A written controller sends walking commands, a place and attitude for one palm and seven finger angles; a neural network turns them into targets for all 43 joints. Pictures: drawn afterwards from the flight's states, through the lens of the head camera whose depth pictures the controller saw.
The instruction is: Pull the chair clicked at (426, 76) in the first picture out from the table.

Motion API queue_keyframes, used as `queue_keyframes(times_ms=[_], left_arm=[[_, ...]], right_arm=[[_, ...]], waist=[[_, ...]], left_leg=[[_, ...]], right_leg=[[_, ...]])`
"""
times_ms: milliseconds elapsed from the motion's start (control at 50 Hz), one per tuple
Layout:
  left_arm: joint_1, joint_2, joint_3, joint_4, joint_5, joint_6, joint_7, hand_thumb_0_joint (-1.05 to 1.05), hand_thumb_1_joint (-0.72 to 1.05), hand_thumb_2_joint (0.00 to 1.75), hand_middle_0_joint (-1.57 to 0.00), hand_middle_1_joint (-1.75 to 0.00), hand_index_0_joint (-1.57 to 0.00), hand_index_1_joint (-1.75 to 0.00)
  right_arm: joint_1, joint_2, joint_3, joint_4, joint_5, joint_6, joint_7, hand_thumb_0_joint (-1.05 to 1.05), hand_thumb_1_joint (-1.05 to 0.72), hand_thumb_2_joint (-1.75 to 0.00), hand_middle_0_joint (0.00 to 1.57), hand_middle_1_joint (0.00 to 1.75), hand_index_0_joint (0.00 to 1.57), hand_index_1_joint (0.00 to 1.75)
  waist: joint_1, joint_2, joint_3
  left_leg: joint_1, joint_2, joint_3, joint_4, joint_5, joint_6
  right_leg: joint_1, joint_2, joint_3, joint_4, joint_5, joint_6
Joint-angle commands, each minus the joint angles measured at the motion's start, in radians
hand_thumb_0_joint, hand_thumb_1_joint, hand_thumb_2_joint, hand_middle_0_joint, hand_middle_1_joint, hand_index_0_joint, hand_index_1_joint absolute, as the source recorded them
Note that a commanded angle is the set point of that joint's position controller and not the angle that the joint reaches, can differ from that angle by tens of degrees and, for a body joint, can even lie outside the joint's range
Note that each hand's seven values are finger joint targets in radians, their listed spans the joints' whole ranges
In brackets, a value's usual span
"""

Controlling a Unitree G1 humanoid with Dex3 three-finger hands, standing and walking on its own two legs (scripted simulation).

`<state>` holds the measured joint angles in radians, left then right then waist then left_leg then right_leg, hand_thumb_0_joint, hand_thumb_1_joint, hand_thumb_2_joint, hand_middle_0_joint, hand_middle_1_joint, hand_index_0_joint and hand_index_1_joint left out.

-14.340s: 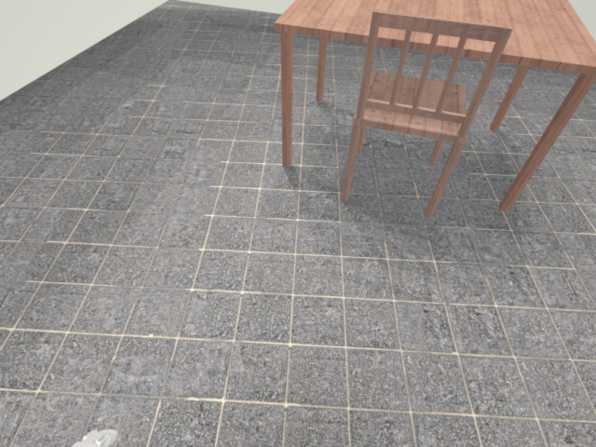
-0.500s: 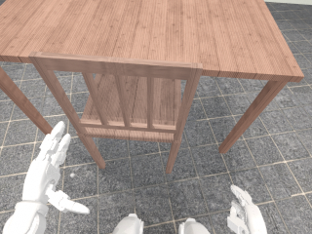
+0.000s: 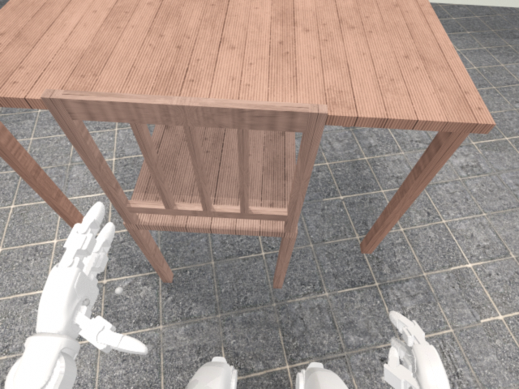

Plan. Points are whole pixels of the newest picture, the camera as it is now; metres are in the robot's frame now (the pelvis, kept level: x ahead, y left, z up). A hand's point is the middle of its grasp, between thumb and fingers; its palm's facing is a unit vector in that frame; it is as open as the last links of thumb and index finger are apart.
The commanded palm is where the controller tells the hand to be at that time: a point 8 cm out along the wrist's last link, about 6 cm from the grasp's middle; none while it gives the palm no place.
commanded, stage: raise the hand toward the chair's back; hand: left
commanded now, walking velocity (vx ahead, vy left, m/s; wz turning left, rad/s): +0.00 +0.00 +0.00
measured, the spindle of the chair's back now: (200, 172) +0.50 +0.14 -0.02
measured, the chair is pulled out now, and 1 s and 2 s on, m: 0.00 0.00 0.00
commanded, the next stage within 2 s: aim the fingers beside a spindle in 0.02 s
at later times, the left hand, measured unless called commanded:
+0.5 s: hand (143, 278) +0.27 +0.18 +0.03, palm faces -0.01 -1.00 -0.05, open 16.9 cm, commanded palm +0.24 +0.24 +0.03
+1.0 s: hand (172, 263) +0.30 +0.15 +0.01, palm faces -0.03 -1.00 -0.02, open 16.9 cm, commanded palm +0.28 +0.20 +0.01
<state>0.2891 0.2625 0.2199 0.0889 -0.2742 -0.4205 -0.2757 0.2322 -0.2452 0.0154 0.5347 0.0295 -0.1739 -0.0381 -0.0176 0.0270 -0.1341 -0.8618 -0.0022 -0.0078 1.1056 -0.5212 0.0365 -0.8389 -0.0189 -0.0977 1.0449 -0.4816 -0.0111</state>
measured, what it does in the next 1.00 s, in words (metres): stands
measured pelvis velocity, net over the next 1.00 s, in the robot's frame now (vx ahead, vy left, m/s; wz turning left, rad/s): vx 0.00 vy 0.00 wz -0.01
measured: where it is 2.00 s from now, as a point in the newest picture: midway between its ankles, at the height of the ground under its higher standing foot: outside the picture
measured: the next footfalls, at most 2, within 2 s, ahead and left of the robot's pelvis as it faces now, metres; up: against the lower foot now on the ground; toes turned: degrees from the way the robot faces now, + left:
none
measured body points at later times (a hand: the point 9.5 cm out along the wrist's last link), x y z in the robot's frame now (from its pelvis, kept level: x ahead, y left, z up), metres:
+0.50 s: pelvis +0.00 -0.01 -0.01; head +0.09 +0.00 +0.44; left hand +0.26 +0.24 +0.03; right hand +0.17 -0.25 -0.09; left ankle +0.01 +0.09 -0.66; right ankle +0.01 -0.12 -0.66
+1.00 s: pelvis +0.00 +0.00 -0.02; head +0.09 +0.00 +0.42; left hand +0.29 +0.21 +0.01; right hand +0.16 -0.25 -0.12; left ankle +0.01 +0.09 -0.66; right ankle +0.01 -0.12 -0.66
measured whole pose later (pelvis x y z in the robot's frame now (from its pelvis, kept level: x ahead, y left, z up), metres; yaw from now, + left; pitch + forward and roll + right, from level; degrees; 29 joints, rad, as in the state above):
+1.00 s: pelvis +0.00 +0.00 -0.02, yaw +0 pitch +20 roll -2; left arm 0.06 0.19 0.11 0.24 -0.19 -0.46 -0.16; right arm 0.21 -0.25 0.01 0.55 0.01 -0.12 -0.01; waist -0.03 0.02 -0.15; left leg -0.99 0.00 0.00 1.20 -0.55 0.03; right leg -0.98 -0.02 -0.09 1.16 -0.52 -0.02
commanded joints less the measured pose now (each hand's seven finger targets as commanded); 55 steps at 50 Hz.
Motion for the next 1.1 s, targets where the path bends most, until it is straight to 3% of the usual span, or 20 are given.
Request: queue_keyframes(times_ms=[0, 40, 80, 140, 200, 260, 380, 440, 500, 560, 580, 700, 740, 780, 800, 820, 840, 900, 1040, 1080], left_arm=[[-0.061, 0.142, 0.074, -0.2, -0.028, -0.056, -0.004, 0.0, -0.5, 0.3, -0.06, -0.08, -0.06, -0.08], [-0.055, 0.147, 0.083, -0.186, -0.028, -0.055, 0.0, 0.0, -0.5, 0.3, -0.06, -0.08, -0.06, -0.08], [-0.07, 0.145, 0.074, -0.201, -0.026, -0.059, -0.005, 0.0, -0.5, 0.3, -0.06, -0.08, -0.06, -0.08], [-0.091, 0.144, 0.068, -0.182, -0.023, -0.062, -0.004, 0.0, -0.5, 0.3, -0.06, -0.08, -0.06, -0.08], [-0.132, 0.106, 0.026, -0.18, -0.02, -0.07, -0.007, 0.0, -0.5, 0.3, -0.06, -0.08, -0.06, -0.08], [-0.143, 0.104, 0.015, -0.166, -0.01, -0.07, 0.002, 0.0, -0.5, 0.3, -0.06, -0.08, -0.06, -0.08], [-0.129, 0.136, 0.062, -0.16, -0.004, -0.072, 0.031, 0.0, -0.5, 0.3, -0.06, -0.08, -0.06, -0.08], [-0.118, 0.12, 0.051, -0.138, 0.001, -0.075, 0.041, 0.0, -0.5, 0.3, -0.06, -0.08, -0.06, -0.08], [-0.164, 0.094, 0.016, -0.134, 0.006, -0.084, 0.043, 0.0, -0.5, 0.3, -0.06, -0.08, -0.06, -0.08], [-0.228, 0.087, 0.002, -0.091, 0.015, -0.091, 0.044, 0.0, -0.5, 0.3, -0.06, -0.08, -0.06, -0.08], [-0.25, 0.093, 0.003, -0.099, 0.016, -0.095, 0.043, 0.0, -0.5, 0.3, -0.06, -0.08, -0.06, -0.08], [-0.235, 0.096, 0.011, -0.103, 0.018, -0.098, 0.058, 0.0, -0.5, 0.3, -0.06, -0.08, -0.06, -0.08], [-0.263, 0.102, 0.014, -0.07, 0.028, -0.096, 0.069, 0.0, -0.5, 0.3, -0.06, -0.08, -0.06, -0.08], [-0.293, 0.058, -0.029, -0.077, 0.034, -0.097, 0.074, 0.0, -0.5, 0.3, -0.06, -0.08, -0.06, -0.08], [-0.303, 0.075, -0.014, -0.08, 0.036, -0.1, 0.082, 0.0, -0.5, 0.3, -0.06, -0.08, -0.06, -0.08], [-0.302, 0.054, -0.039, -0.078, 0.042, -0.099, 0.085, 0.0, -0.5, 0.3, -0.06, -0.08, -0.06, -0.08], [-0.331, 0.049, -0.055, -0.082, 0.048, -0.1, 0.091, 0.0, -0.5, 0.3, -0.06, -0.08, -0.06, -0.08], [-0.358, 0.023, -0.084, -0.067, 0.062, -0.1, 0.11, 0.0, -0.5, 0.3, -0.06, -0.08, -0.06, -0.08], [-0.457, 0.051, -0.058, 0.011, 0.091, -0.104, 0.16, 0.0, -0.5, 0.3, -0.06, -0.08, -0.06, -0.08], [-0.508, 0.021, -0.089, 0.015, 0.099, -0.111, 0.166, 0.0, -0.5, 0.3, -0.06, -0.08, -0.06, -0.08]], right_arm=[[-0.024, -0.145, -0.064, -0.148, 0.003, -0.057, -0.017, 0.0, -0.9, -0.9, 0.2, 0.3, 0.2, 0.3], [-0.025, -0.145, -0.064, -0.142, 0.004, -0.057, -0.019, 0.0, -0.9, -0.9, 0.2, 0.3, 0.2, 0.3], [-0.027, -0.143, -0.062, -0.145, 0.004, -0.059, -0.019, 0.0, -0.9, -0.9, 0.2, 0.3, 0.2, 0.3], [-0.026, -0.145, -0.061, -0.134, 0.001, -0.064, -0.021, 0.0, -0.9, -0.9, 0.2, 0.3, 0.2, 0.3], [-0.023, -0.146, -0.062, -0.131, 0.0, -0.069, -0.019, 0.0, -0.9, -0.9, 0.2, 0.3, 0.2, 0.3], [-0.021, -0.147, -0.061, -0.131, -0.004, -0.069, -0.017, 0.0, -0.9, -0.9, 0.2, 0.3, 0.2, 0.3], [-0.025, -0.139, -0.065, -0.131, -0.006, -0.052, -0.009, 0.0, -0.9, -0.9, 0.2, 0.3, 0.2, 0.3], [-0.024, -0.137, -0.066, -0.129, -0.008, -0.043, -0.004, 0.0, -0.9, -0.9, 0.2, 0.3, 0.2, 0.3], [-0.026, -0.139, -0.066, -0.124, -0.009, -0.041, -0.001, 0.0, -0.9, -0.9, 0.2, 0.3, 0.2, 0.3], [-0.023, -0.148, -0.068, -0.116, -0.01, -0.035, -0.003, 0.0, -0.9, -0.9, 0.2, 0.3, 0.2, 0.3], [-0.024, -0.148, -0.069, -0.115, -0.01, -0.035, -0.004, 0.0, -0.9, -0.9, 0.2, 0.3, 0.2, 0.3], [-0.021, -0.142, -0.07, -0.117, -0.012, -0.025, 0.003, 0.0, -0.9, -0.9, 0.2, 0.3, 0.2, 0.3], [-0.02, -0.144, -0.068, -0.109, -0.013, -0.015, 0.004, 0.0, -0.9, -0.9, 0.2, 0.3, 0.2, 0.3], [-0.027, -0.14, -0.068, -0.115, -0.015, -0.01, 0.008, 0.0, -0.9, -0.9, 0.2, 0.3, 0.2, 0.3], [-0.023, -0.143, -0.071, -0.111, -0.015, -0.008, 0.008, 0.0, -0.9, -0.9, 0.2, 0.3, 0.2, 0.3], [-0.025, -0.141, -0.069, -0.116, -0.015, -0.006, 0.01, 0.0, -0.9, -0.9, 0.2, 0.3, 0.2, 0.3], [-0.024, -0.143, -0.069, -0.115, -0.016, -0.005, 0.011, 0.0, -0.9, -0.9, 0.2, 0.3, 0.2, 0.3], [-0.021, -0.142, -0.07, -0.115, -0.019, 0.004, 0.015, 0.0, -0.9, -0.9, 0.2, 0.3, 0.2, 0.3], [-0.025, -0.145, -0.067, -0.108, -0.023, 0.037, 0.019, 0.0, -0.9, -0.9, 0.2, 0.3, 0.2, 0.3], [-0.026, -0.139, -0.066, -0.107, -0.024, 0.041, 0.021, 0.0, -0.9, -0.9, 0.2, 0.3, 0.2, 0.3]], waist=[[-0.003, 0.032, -0.227], [-0.005, -0.003, -0.223], [-0.003, 0.036, -0.229], [-0.016, 0.007, -0.218], [-0.024, 0.026, -0.227], [-0.02, 0.026, -0.242], [0.007, 0.031, -0.286], [-0.003, -0.006, -0.293], [-0.014, 0.03, -0.275], [-0.033, -0.021, -0.261], [-0.028, 0.011, -0.274], [-0.01, 0.016, -0.335], [-0.02, -0.009, -0.309], [-0.022, 0.02, -0.319], [-0.019, 0.021, -0.327], [-0.019, 0.033, -0.33], [-0.032, 0.026, -0.327], [-0.029, 0.014, -0.336], [-0.033, -0.007, -0.326], [-0.036, 0.006, -0.345]], left_leg=[[0.155, 0.004, -0.043, -0.182, 0.267, -0.025], [0.142, 0.004, -0.043, -0.177, 0.267, -0.021], [0.148, 0.002, -0.039, -0.175, 0.266, -0.021], [0.132, 0.004, -0.042, -0.16, 0.268, -0.019], [0.136, 0.003, -0.04, -0.146, 0.263, -0.02], [0.13, 0.003, -0.041, -0.141, 0.272, -0.018], [0.116, 0.001, -0.028, -0.133, 0.32, -0.02], [0.096, 0.003, -0.024, -0.118, 0.336, -0.016], [0.095, 0.003, -0.024, -0.11, 0.311, -0.019], [0.062, 0.005, -0.028, -0.096, 0.274, -0.014], [0.07, 0.004, -0.027, -0.094, 0.273, -0.016], [0.085, 0.005, -0.025, -0.089, 0.329, -0.018], [0.062, 0.007, -0.03, -0.085, 0.315, -0.017], [0.072, 0.006, -0.028, -0.081, 0.31, -0.019], [0.079, 0.009, -0.032, -0.081, 0.316, -0.022], [0.085, 0.007, -0.032, -0.08, 0.314, -0.021], [0.086, 0.011, -0.037, -0.078, 0.314, -0.02], [0.084, 0.009, -0.04, -0.075, 0.306, -0.022], [0.03, 0.006, -0.037, -0.056, 0.24, -0.019], [0.04, 0.005, -0.036, -0.051, 0.244, -0.019]], right_leg=[[0.145, 0.025, 0.026, -0.134, 0.171, -0.013], [0.156, 0.027, 0.028, -0.135, 0.174, -0.012], [0.152, 0.024, 0.033, -0.136, 0.175, -0.013], [0.14, 0.025, 0.034, -0.129, 0.18, -0.012], [0.112, 0.021, 0.034, -0.117, 0.18, -0.01], [0.112, 0.02, 0.037, -0.109, 0.186, -0.012], [0.17, 0.017, 0.048, -0.093, 0.25, -0.015], [0.177, 0.019, 0.051, -0.085, 0.28, -0.011], [0.131, 0.017, 0.05, -0.079, 0.253, -0.012], [0.106, 0.018, 0.055, -0.075, 0.222, -0.008], [0.1, 0.016, 0.056, -0.071, 0.218, -0.011], [0.133, 0.014, 0.056, -0.052, 0.275, -0.012], [0.114, 0.018, 0.054, -0.044, 0.263, -0.012], [0.094, 0.015, 0.051, -0.036, 0.253, -0.013], [0.086, 0.015, 0.049, -0.032, 0.251, -0.015], [0.077, 0.015, 0.049, -0.032, 0.244, -0.015], [0.062, 0.016, 0.045, -0.029, 0.237, -0.015], [0.054, 0.015, 0.044, -0.02, 0.229, -0.016], [0.021, 0.017, 0.053, -0.01, 0.176, -0.017], [0.018, 0.015, 0.055, -0.003, 0.182, -0.017]])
